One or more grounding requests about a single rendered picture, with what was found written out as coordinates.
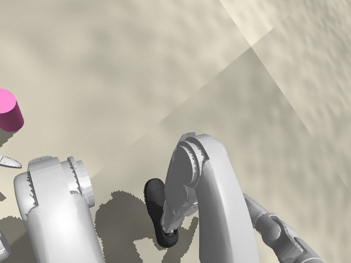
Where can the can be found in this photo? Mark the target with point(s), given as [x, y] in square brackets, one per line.
[10, 115]

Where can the right robot foot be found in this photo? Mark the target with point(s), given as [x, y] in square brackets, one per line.
[155, 199]

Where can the right robot hand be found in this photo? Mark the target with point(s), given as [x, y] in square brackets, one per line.
[255, 209]

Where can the right robot arm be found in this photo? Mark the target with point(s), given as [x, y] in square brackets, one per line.
[284, 241]

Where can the left robot hand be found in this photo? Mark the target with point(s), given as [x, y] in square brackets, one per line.
[9, 162]

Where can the left robot arm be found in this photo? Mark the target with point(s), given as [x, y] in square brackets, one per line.
[4, 247]

